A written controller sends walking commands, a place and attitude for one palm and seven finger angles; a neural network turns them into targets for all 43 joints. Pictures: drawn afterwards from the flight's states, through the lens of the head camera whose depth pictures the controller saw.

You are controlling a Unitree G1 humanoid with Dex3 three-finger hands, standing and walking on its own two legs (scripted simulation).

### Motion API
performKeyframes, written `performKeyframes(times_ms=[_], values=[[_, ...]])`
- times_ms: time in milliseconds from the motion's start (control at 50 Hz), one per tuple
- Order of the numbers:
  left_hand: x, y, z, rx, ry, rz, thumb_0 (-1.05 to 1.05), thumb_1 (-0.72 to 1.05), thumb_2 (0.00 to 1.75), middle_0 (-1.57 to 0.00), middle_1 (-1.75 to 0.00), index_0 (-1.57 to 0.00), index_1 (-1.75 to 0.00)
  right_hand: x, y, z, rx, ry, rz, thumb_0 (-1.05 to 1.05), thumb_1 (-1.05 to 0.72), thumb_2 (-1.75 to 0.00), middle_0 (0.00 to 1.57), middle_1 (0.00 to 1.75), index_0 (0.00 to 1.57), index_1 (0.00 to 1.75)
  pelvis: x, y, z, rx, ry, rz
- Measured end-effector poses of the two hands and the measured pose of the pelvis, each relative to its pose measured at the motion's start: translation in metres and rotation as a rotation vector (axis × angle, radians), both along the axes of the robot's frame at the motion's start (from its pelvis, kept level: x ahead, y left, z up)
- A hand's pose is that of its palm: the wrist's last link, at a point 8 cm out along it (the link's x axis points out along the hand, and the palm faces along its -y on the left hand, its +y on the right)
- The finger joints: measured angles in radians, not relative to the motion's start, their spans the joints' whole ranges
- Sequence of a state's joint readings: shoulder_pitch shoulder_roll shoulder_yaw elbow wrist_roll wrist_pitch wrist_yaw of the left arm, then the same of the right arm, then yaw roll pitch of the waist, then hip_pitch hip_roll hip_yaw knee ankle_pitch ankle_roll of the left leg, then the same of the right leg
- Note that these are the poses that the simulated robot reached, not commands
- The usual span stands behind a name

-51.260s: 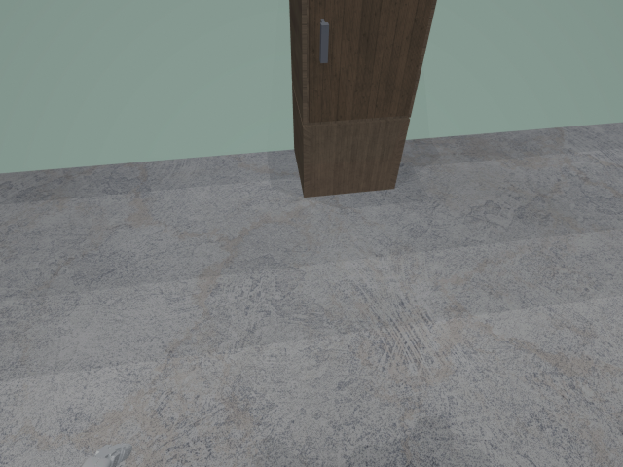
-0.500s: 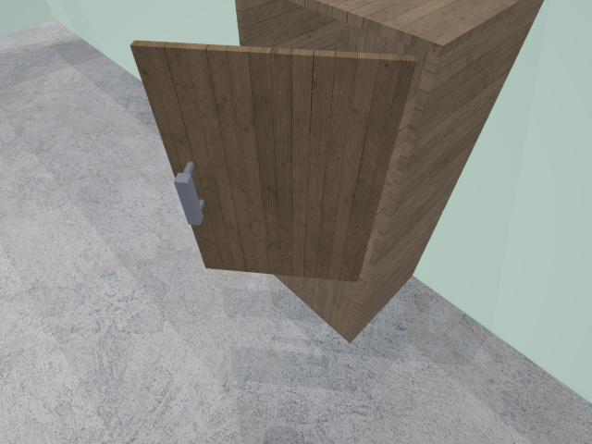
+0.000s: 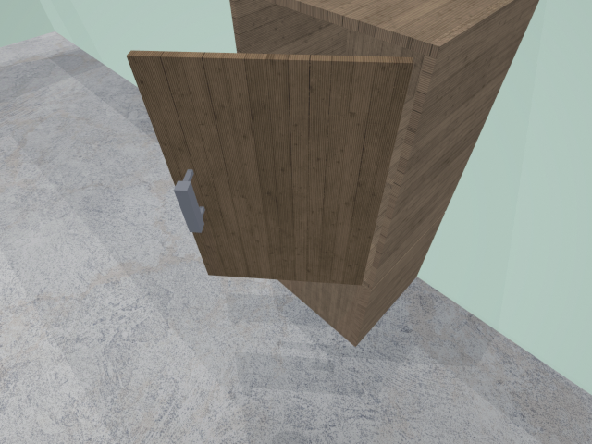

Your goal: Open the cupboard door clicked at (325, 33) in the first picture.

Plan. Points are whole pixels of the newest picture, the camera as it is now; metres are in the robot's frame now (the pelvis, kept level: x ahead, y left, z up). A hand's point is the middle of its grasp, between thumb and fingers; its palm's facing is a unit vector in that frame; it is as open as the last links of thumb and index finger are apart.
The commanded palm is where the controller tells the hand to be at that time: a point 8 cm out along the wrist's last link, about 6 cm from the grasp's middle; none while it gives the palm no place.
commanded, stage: look again from close up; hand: left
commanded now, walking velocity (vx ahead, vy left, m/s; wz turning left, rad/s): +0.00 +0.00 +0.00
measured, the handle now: (193, 200) +0.54 +0.24 -0.03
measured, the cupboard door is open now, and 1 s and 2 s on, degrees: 39 39 39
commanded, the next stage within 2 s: raise the hand with hooked fingers in 0.08 s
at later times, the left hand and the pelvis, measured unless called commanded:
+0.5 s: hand (181, 383) +0.20 +0.17 -0.02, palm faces +0.03 -1.00 +0.00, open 8.0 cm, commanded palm +0.12 +0.24 -0.06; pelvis -0.02 -0.01 -0.04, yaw +0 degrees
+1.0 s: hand (154, 392) +0.19 +0.21 -0.04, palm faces -0.02 -1.00 -0.01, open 11.0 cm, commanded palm +0.16 +0.27 -0.04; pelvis -0.04 +0.00 -0.08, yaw +0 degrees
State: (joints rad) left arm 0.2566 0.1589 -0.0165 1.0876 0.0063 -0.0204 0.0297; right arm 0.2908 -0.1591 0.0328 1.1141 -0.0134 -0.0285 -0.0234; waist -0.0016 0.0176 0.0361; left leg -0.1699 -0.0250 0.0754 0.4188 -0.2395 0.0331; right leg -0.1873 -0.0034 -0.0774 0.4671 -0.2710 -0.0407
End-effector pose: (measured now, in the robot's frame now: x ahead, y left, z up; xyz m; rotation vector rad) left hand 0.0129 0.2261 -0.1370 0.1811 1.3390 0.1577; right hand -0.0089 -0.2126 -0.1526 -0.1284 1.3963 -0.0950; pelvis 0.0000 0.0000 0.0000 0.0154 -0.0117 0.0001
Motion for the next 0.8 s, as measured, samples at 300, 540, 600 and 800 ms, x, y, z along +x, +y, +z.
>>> performKeyframes(times_ms=[300,540,600,800], values=[[0.082,0.016,0.063,0.058,-0.527,0.112,0.02,0.92,0.88,-0.20,-0.31,-0.20,-0.31,0.066,-0.024,0.019,-0.088,-0.325,0.010,0.01,-0.91,-0.89,0.20,0.30,0.20,0.30,0.006,0.000,-0.003,-0.005,0.013,0.009],[0.145,-0.007,0.100,-0.207,-1.276,-0.173,0.00,0.69,0.80,-0.21,-0.45,-0.21,-0.44,0.198,-0.054,0.067,-0.161,-0.899,0.145,0.01,-0.91,-0.90,0.20,0.30,0.20,0.30,-0.020,-0.011,-0.054,0.007,0.193,0.005],[0.113,0.001,0.069,-0.216,-1.195,-0.151,0.00,0.62,0.77,-0.22,-0.49,-0.22,-0.49,0.212,-0.054,0.063,-0.180,-0.934,0.189,0.01,-0.91,-0.90,0.20,0.30,0.20,0.30,-0.025,-0.014,-0.071,-0.001,0.221,0.013],[0.125,0.022,0.099,-0.104,-1.418,-0.222,0.01,0.38,0.67,-0.23,-0.64,-0.23,-0.64,0.189,-0.013,-0.007,-0.080,-0.819,0.227,0.01,-0.91,-0.90,0.20,0.30,0.20,0.30,-0.044,-0.013,-0.102,-0.064,0.256,0.046]])
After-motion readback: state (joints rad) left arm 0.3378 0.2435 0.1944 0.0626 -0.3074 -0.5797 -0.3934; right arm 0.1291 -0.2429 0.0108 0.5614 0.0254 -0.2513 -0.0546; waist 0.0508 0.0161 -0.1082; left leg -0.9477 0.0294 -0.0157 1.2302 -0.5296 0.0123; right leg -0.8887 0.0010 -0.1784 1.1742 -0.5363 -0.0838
